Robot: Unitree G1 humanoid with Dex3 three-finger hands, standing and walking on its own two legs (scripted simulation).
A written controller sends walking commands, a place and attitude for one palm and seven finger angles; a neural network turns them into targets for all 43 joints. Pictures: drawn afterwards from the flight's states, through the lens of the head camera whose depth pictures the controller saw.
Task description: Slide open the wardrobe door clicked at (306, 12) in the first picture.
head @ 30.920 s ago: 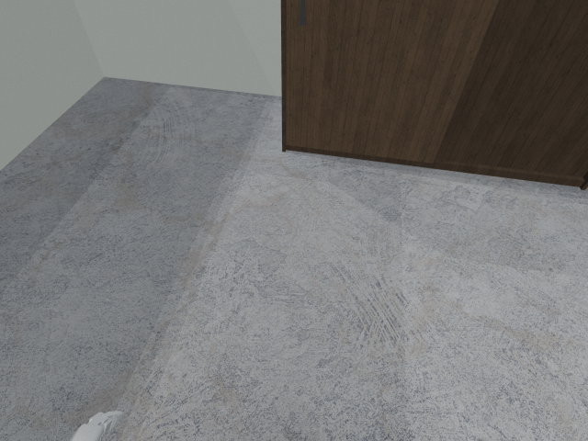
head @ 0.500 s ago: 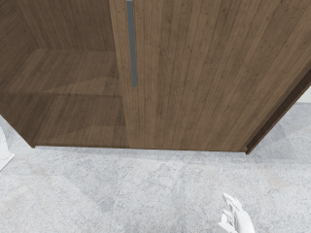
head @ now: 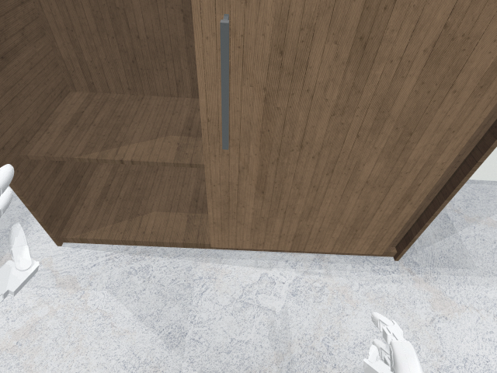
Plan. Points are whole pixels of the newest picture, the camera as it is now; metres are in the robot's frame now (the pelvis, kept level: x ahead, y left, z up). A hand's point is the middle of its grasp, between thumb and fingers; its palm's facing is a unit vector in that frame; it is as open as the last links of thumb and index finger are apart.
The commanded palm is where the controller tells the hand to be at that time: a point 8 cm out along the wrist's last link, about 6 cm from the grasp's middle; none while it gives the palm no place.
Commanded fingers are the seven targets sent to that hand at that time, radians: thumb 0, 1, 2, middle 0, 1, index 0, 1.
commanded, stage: stop stepping back and stand still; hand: left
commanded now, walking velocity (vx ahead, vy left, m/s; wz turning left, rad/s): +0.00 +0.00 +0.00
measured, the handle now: (225, 90) +0.72 +0.10 +0.08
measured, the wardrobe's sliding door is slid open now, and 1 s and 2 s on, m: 0.68 0.68 0.68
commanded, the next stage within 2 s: let the arm hang, fingers relaxed in 0.36 s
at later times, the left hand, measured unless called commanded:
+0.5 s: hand (29, 291) +0.18 +0.28 +0.12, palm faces +0.38 -0.80 -0.46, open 7.4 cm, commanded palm none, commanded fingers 0.00 0.90 0.90 -0.20 -0.30 -0.20 -0.30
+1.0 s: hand out of the picture -0.07 +0.19 -0.18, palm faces +0.05 -0.98 -0.20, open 7.2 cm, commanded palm none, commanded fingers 0.00 0.90 0.90 -0.20 -0.30 -0.20 -0.30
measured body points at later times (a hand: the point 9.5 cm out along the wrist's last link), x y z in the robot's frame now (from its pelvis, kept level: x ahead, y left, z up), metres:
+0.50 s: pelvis -0.02 +0.01 +0.00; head -0.01 +0.01 +0.45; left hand +0.16 +0.32 +0.15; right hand +0.15 -0.22 -0.09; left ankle +0.04 +0.10 -0.74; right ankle -0.05 -0.13 -0.74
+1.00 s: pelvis -0.03 +0.00 +0.00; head +0.01 +0.01 +0.45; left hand -0.07 +0.24 -0.16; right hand +0.00 -0.25 -0.15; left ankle +0.04 +0.10 -0.74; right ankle -0.05 -0.13 -0.74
